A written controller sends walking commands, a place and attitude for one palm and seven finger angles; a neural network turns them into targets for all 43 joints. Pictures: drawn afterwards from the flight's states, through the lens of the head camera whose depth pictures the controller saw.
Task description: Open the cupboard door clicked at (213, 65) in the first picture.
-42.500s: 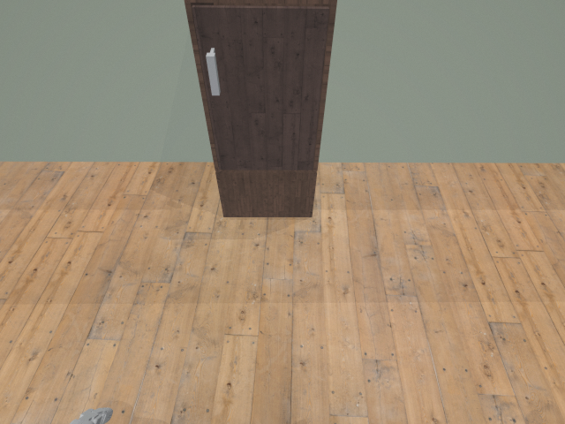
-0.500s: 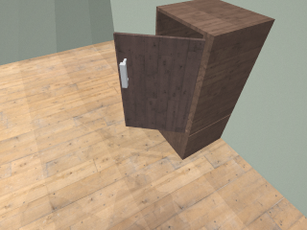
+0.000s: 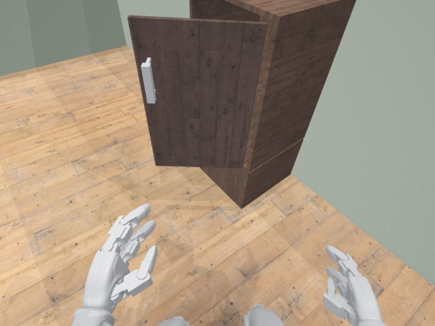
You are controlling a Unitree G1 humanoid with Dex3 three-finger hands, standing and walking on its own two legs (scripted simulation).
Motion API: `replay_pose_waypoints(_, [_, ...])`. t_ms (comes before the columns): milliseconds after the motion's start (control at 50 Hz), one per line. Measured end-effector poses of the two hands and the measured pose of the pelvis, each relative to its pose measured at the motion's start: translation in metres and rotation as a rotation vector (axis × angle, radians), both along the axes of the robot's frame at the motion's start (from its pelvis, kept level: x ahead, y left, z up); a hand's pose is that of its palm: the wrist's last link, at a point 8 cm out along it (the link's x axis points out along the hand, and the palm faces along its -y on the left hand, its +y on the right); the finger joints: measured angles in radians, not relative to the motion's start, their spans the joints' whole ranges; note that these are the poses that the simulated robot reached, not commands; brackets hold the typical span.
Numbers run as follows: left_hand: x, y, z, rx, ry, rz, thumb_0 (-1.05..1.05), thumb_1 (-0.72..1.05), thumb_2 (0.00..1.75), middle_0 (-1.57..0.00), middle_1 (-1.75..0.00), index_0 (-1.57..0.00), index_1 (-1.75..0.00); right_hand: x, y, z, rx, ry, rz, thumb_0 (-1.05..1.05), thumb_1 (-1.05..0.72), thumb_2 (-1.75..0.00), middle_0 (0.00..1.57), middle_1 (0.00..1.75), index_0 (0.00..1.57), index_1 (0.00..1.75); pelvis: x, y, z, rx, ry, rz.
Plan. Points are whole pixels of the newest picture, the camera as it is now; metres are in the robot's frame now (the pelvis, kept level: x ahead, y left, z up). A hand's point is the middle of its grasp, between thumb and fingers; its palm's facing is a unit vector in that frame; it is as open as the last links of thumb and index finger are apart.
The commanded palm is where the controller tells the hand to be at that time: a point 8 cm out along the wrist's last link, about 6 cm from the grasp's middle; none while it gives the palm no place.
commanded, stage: raise the hand with hooked fingers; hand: left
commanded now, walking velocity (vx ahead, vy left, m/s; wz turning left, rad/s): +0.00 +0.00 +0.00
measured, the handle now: (150, 80) +0.79 +0.22 +0.05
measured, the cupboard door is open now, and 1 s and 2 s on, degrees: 51 51 51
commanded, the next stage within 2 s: move the hooked fingers beside the handle in 1.74 s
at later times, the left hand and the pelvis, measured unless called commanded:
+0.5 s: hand (101, 254) +0.24 +0.21 +0.03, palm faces +0.07 -0.99 -0.08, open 11.2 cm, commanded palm +0.21 +0.26 +0.03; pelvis +0.05 -0.03 -0.02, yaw +5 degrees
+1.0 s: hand (88, 220) +0.30 +0.25 +0.04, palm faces +0.01 -1.00 -0.07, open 13.7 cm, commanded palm +0.28 +0.30 +0.05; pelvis +0.07 -0.02 -0.01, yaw +5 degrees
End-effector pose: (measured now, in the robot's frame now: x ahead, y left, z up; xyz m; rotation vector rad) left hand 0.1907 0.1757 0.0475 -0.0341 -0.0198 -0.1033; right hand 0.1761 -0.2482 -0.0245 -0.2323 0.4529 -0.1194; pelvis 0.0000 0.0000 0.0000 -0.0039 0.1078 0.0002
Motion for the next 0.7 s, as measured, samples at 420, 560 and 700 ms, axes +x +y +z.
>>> replay_pose_waypoints(420, [0.015,0.067,-0.020,0.096,0.164,0.111,0.01,0.19,0.60,-0.25,-0.75,-0.25,-0.76,0.048,0.037,-0.069,0.072,0.210,0.101,0.02,-0.90,-0.90,0.21,0.30,0.20,0.30,0.034,-0.023,-0.025,-0.048,0.162,0.095])
replay_pose_waypoints(560, [0.036,0.088,-0.009,0.121,0.105,0.167,0.00,0.03,0.53,-0.26,-0.86,-0.26,-0.86,0.054,0.003,-0.070,0.002,0.267,0.054,0.02,-0.90,-0.90,0.21,0.30,0.20,0.30,0.057,-0.026,-0.020,-0.047,0.197,0.095])
replay_pose_waypoints(700, [0.060,0.093,-0.016,0.103,0.117,0.107,0.00,-0.13,0.46,-0.27,-0.96,-0.27,-0.96,0.079,-0.022,-0.059,-0.069,0.243,0.025,0.02,-0.90,-0.90,0.20,0.30,0.20,0.30,0.071,-0.027,-0.021,-0.048,0.214,0.091])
